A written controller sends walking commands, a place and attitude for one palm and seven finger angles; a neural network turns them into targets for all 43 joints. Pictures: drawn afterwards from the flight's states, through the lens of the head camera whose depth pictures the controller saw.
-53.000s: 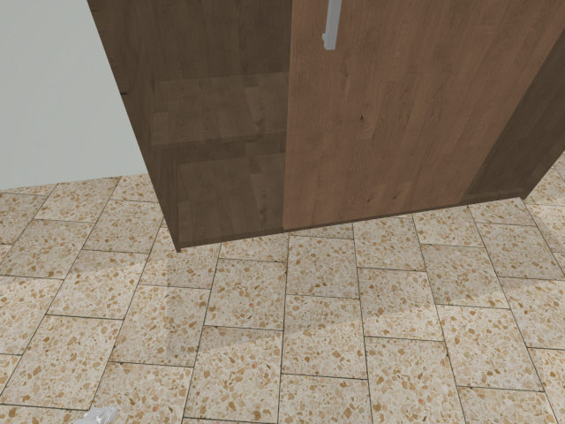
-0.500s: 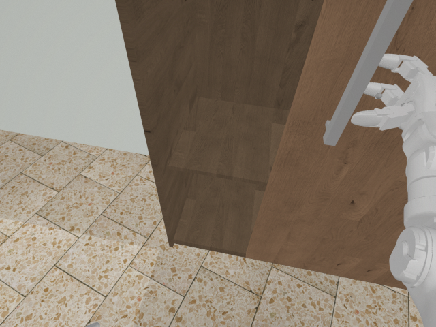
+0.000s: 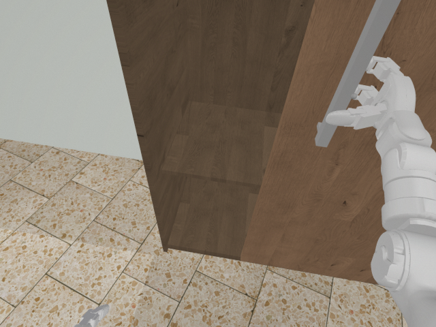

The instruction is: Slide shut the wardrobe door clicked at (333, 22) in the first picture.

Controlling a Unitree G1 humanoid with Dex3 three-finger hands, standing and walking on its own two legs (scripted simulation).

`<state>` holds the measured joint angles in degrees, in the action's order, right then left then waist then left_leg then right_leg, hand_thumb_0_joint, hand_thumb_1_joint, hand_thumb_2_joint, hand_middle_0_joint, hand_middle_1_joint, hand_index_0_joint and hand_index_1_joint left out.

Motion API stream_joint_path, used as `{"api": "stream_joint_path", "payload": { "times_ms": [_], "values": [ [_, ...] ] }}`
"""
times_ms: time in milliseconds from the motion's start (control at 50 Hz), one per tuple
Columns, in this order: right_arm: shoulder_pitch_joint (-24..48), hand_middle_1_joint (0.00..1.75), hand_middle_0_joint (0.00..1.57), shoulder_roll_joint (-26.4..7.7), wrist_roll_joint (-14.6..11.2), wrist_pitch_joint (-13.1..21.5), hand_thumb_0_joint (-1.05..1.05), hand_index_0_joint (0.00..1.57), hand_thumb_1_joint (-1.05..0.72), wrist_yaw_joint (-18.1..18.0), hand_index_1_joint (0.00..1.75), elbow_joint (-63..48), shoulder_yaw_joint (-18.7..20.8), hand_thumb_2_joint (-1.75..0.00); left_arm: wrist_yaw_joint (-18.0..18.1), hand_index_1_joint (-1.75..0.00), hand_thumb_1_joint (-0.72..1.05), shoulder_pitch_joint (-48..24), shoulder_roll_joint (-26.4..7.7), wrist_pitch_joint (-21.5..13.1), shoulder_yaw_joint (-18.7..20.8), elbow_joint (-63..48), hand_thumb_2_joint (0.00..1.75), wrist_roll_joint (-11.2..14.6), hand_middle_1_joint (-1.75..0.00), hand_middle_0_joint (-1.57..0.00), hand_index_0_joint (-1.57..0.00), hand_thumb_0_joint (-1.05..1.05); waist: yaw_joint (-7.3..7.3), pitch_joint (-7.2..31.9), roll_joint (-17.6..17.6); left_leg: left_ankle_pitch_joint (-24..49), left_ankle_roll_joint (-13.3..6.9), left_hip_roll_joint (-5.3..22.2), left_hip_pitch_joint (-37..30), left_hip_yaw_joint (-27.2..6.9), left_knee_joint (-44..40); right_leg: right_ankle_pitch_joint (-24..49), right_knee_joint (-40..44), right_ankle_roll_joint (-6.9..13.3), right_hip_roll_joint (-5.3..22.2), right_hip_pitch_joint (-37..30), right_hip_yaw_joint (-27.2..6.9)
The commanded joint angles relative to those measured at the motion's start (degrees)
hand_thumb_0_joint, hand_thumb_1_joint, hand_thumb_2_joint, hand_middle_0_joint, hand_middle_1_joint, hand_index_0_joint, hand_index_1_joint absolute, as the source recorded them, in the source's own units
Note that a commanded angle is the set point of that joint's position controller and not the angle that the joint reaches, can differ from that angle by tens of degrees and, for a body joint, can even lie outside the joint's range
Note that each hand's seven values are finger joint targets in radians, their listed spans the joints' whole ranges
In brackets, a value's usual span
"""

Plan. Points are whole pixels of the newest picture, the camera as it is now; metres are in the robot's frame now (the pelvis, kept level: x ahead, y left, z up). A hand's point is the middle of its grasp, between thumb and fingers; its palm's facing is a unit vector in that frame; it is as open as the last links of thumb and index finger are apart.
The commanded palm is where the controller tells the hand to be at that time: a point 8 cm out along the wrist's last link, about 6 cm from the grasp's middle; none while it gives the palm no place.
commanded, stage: slide the fingers in behind the handle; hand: right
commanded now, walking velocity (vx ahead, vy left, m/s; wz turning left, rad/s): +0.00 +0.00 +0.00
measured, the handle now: (349, 70) +0.52 -0.16 +0.25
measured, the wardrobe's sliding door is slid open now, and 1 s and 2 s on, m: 0.35 0.35 0.35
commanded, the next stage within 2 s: grip the handle and tug to test in 0.96 s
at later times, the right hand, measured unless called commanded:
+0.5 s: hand (339, 94) +0.46 -0.14 +0.24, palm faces +0.06 +1.00 +0.01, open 14.0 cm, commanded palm +0.44 -0.19 +0.23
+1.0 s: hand (336, 92) +0.47 -0.14 +0.24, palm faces +0.06 +1.00 +0.01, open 14.0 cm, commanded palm +0.44 -0.19 +0.23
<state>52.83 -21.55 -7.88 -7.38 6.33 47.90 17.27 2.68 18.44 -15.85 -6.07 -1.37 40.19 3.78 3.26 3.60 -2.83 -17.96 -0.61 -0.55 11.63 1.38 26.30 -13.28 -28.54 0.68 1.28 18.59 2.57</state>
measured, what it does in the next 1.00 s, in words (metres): stands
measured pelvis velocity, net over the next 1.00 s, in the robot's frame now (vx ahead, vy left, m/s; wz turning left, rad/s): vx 0.00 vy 0.01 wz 0.00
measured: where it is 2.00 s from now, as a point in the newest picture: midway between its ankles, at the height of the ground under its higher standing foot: outside the picture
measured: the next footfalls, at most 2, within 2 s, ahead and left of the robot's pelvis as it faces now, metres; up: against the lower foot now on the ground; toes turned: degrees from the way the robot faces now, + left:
none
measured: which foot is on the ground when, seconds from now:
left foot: down 0.00-1.00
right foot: down 0.00-1.00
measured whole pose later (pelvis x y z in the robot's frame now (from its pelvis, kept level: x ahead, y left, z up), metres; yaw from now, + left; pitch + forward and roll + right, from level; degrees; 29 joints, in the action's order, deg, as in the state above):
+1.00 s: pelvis +0.00 +0.01 +0.00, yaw +0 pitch +3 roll +0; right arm 53.4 -18.7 -7.8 -7.2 3.4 47.2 16.1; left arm 2.4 19.1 -15.7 -5.8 -0.8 41.6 3.6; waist 3.2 3.3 -3.0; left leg -18.0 -1.2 -0.9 10.9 1.4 25.9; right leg -13.1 -27.6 0.1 1.6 17.6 2.4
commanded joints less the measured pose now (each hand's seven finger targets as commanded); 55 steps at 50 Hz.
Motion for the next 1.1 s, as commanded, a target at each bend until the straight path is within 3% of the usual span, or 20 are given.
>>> {"api": "stream_joint_path", "payload": {
  "times_ms": [0, 80, 120, 160, 220, 280, 340, 440, 480, 520, 580, 600, 680, 740, 800, 880, 920, 1020, 1060, 1080],
  "values": [
    [30.87, 1.20, 0.30, -14.41, -0.71, 3.86, 0.00, 0.30, 0.50, -0.60, 1.20, -13.57, 2.15, -0.30, 0.60, -0.30, 0.90, -0.65, -7.85, -1.77, 2.74, -6.11, 0.90, -0.18, -0.30, -0.20, -0.20, 0.00, 0.55, 16.62, 3.29, 24.62, -0.39, -1.32, 2.41, 0.09, -2.82, 17.08, 0.32, 2.38, -0.88, -15.96, -2.49],
    [31.16, 1.20, 0.30, -12.21, -0.55, 4.32, 0.00, 0.30, 0.50, -0.47, 1.20, -16.32, 0.34, -0.30, 0.43, -0.30, 0.90, -0.96, -7.29, -2.00, 2.70, -6.42, 0.90, -0.15, -0.30, -0.20, -0.20, 0.00, 0.16, 18.37, -0.18, 24.97, -0.74, -1.31, 2.09, 0.12, -2.79, 18.65, 0.04, 2.13, -1.06, -18.00, -2.66],
    [31.08, 1.20, 0.30, -10.96, -1.08, 3.72, 0.00, 0.30, 0.50, -0.51, 1.20, -15.01, -0.18, -0.30, 0.46, -0.30, 0.90, -0.97, -7.38, -2.05, 2.78, -5.97, 0.90, -0.09, -0.30, -0.20, -0.20, 0.00, 0.77, 17.36, 2.56, 24.96, -0.37, -1.47, 2.59, 0.07, -3.21, 17.50, 0.23, 2.36, -1.09, -17.46, -2.52],
    [29.12, 1.20, 0.30, -12.23, -1.41, 2.93, 0.00, 0.30, 0.50, -0.50, 1.20, -12.52, 1.23, -0.30, 0.65, -0.30, 0.90, -1.12, -7.52, -1.93, 2.70, -5.77, 0.90, 0.00, -0.30, -0.20, -0.20, 0.00, 0.11, 15.64, 4.43, 24.26, -0.28, -1.42, 2.02, 0.17, -3.27, 15.93, 0.79, 2.35, -1.15, -15.27, -2.35],
    [30.60, 1.20, 0.30, -11.27, -0.84, 3.06, 0.00, 0.30, 0.50, -0.96, 1.20, -13.21, 0.01, -0.30, 0.52, -0.30, 0.90, -1.43, -7.26, -1.97, 2.58, -5.82, 0.90, -0.01, -0.30, -0.20, -0.20, 0.00, 0.31, 15.40, 2.63, 23.55, -0.21, -1.19, 2.50, -0.26, -3.63, 15.00, 0.77, 2.52, -1.48, -15.36, -2.03],
    [29.73, 1.20, 0.30, -13.14, -0.98, 3.49, 0.00, 0.30, 0.50, -1.41, 1.20, -13.07, 1.99, -0.30, 0.57, -0.30, 0.90, -1.24, -7.26, -1.89, 2.69, -5.70, 0.90, -0.21, -0.30, -0.20, -0.20, 0.00, -0.19, 16.02, 4.35, 24.32, -0.18, -1.14, 1.05, -0.45, -3.73, 15.27, 0.65, 2.65, -1.48, -14.61, -1.92],
    [31.99, 1.20, 0.30, -10.54, -0.83, 3.95, 0.00, 0.30, 0.50, -1.35, 1.20, -14.18, -0.50, -0.30, 0.42, -0.30, 0.90, -1.48, -6.97, -2.18, 2.64, -5.82, 0.90, -0.12, -0.30, -0.20, -0.20, 0.00, 0.47, 16.45, 2.94, 24.84, -0.03, -1.11, 1.76, -0.58, -3.52, 15.26, 0.71, 2.64, -1.61, -15.58, -1.78],
    [32.31, 1.20, 0.30, -11.19, -0.66, 4.04, 0.00, 0.30, 0.50, -2.00, 1.20, -12.34, 0.17, -0.30, 0.47, -0.30, 0.90, -1.29, -7.01, -2.21, 2.63, -5.48, 0.90, -0.19, -0.30, -0.20, -0.20, 0.00, 0.46, 15.76, 4.78, 24.01, 0.09, -1.17, 1.70, -0.56, -3.69, 14.22, 0.87, 2.70, -1.65, -14.52, -1.86],
    [32.55, 1.20, 0.30, -10.16, -0.45, 4.23, 0.00, 0.30, 0.50, -2.17, 1.20, -12.50, -0.59, -0.30, 0.34, -0.30, 0.90, -1.35, -6.88, -2.17, 2.55, -5.66, 0.90, -0.25, -0.30, -0.20, -0.20, 0.00, 0.52, 15.59, 3.31, 23.73, -0.02, -1.07, 1.92, -0.58, -3.77, 14.23, 0.66, 2.70, -1.77, -14.71, -1.68],
    [32.98, 1.20, 0.30, -12.61, -0.34, 4.24, 0.00, 0.30, 0.50, -2.32, 1.20, -10.60, 1.13, -0.30, 0.47, -0.30, 0.90, -0.87, -7.16, -2.14, 2.58, -5.23, 0.90, -0.28, -0.30, -0.20, -0.20, 0.00, 0.54, 15.86, 4.57, 23.32, 0.18, -1.03, 1.63, -0.83, -3.86, 13.40, 0.83, 2.71, -1.76, -13.82, -1.81],
    [33.96, 1.20, 0.30, -10.49, -0.01, 5.22, 0.00, 0.30, 0.50, -2.12, 1.20, -12.18, -0.82, -0.30, 0.32, -0.30, 0.90, -0.76, -6.91, -2.35, 2.70, -5.38, 0.90, -0.36, -0.30, -0.20, -0.20, 0.00, 0.76, 17.06, 2.58, 24.19, -0.06, -1.00, 1.65, -0.66, -3.52, 14.77, 0.48, 2.62, -1.71, -15.27, -1.71],
    [33.05, 1.20, 0.30, -12.19, -0.27, 5.20, 0.00, 0.30, 0.50, -2.27, 1.20, -11.12, 1.04, -0.30, 0.32, -0.30, 0.90, -0.56, -7.12, -2.45, 2.68, -5.24, 0.90, -0.34, -0.30, -0.20, -0.20, 0.00, 0.36, 17.08, 3.02, 24.24, -0.06, -1.07, 1.42, -0.73, -3.44, 14.52, 0.51, 2.61, -1.74, -14.82, -1.88],
    [32.19, 1.20, 0.30, -10.93, -0.39, 5.08, 0.00, 0.30, 0.50, -1.86, 1.20, -9.87, 0.20, -0.30, 0.26, -0.30, 0.90, -0.48, -7.21, -2.33, 2.84, -5.27, 0.90, -0.32, -0.30, -0.20, -0.20, 0.00, 0.56, 16.32, 4.95, 25.47, 0.12, -0.97, 1.13, -0.64, -3.32, 14.96, 0.35, 2.73, -1.72, -14.08, -1.55],
    [32.74, 1.20, 0.30, -12.37, 0.05, 5.07, 0.00, 0.30, 0.50, -2.15, 1.20, -10.67, 1.13, -0.30, 0.20, -0.30, 0.90, -0.13, -7.27, -2.27, 2.78, -5.40, 0.90, -0.39, -0.30, -0.20, -0.20, 0.00, 0.15, 17.40, 3.14, 25.33, -0.06, -1.05, 1.13, -0.45, -2.95, 15.46, 0.65, 2.56, -1.72, -14.65, -1.78],
    [32.87, 1.20, 0.30, -10.33, -0.08, 5.49, 0.00, 0.30, 0.50, -2.29, 1.20, -13.36, -0.49, -0.30, 0.05, -0.30, 0.90, -0.56, -7.00, -2.31, 2.91, -5.69, 0.90, -0.32, -0.30, -0.20, -0.20, 0.00, 0.47, 18.05, 2.06, 25.85, -0.17, -1.16, 1.19, -0.34, -2.91, 16.57, 0.42, 2.50, -1.56, -15.97, -1.85],
    [30.67, 1.20, 0.30, -8.53, -0.67, 4.62, 0.00, 0.30, 0.50, -2.51, 1.20, -14.41, -0.75, -0.30, -0.15, -0.30, 0.90, -0.67, -6.99, -2.33, 3.05, -5.57, 0.90, -0.34, -0.30, -0.20, -0.20, 0.00, 0.02, 17.93, 3.01, 26.64, -0.36, -1.43, 1.36, 0.11, -2.79, 18.46, 0.12, 2.43, -1.39, -16.94, -2.03],
    [29.85, 1.20, 0.30, -11.12, -0.53, 3.74, 0.00, 0.30, 0.50, -2.89, 1.20, -13.27, 1.22, -0.30, 0.09, -0.30, 0.90, -0.74, -7.36, -2.06, 3.01, -5.45, 0.90, -0.30, -0.30, -0.20, -0.20, 0.00, -0.22, 16.94, 5.20, 26.64, -0.08, -1.42, 0.89, -0.07, -2.92, 17.38, 0.63, 2.61, -1.38, -15.28, -1.80],
    [30.28, 1.20, 0.30, -9.09, -0.02, 3.47, 0.00, 0.30, 0.50, -3.26, 1.20, -16.96, -0.68, -0.30, -0.10, -0.30, 0.90, -1.54, -6.84, -1.81, 2.94, -6.03, 0.90, -0.29, -0.30, -0.20, -0.20, 0.00, -0.17, 18.09, 1.31, 26.74, -0.41, -1.36, 1.23, 0.12, -2.62, 18.77, 0.45, 2.32, -1.35, -17.41, -1.90],
    [29.04, 1.21, 0.30, -9.65, -0.56, 3.01, 0.00, 0.30, 0.45, -3.23, 1.21, -17.09, 0.49, -0.32, -0.04, -0.30, 0.90, -1.66, -6.95, -1.78, 3.08, -6.09, 0.90, -0.35, -0.30, -0.20, -0.20, 0.00, -0.46, 18.87, 4.05, 27.75, -0.27, -1.41, 0.41, 0.14, -2.58, 19.43, 0.44, 2.42, -1.24, -17.56, -1.98],
    [28.43, 1.21, 0.31, -8.99, -0.57, 2.94, 0.00, 0.31, 0.41, -3.08, 1.21, -17.91, -0.35, -0.34, -0.04, -0.30, 0.90, -1.98, -6.85, -1.55, 2.94, -6.33, 0.90, -0.30, -0.30, -0.20, -0.20, 0.00, -0.70, 18.42, 2.71, 27.36, -0.43, -1.38, 0.00, 0.15, -2.71, 19.26, 0.47, 2.34, -1.30, -17.18, -1.81]
  ]
}}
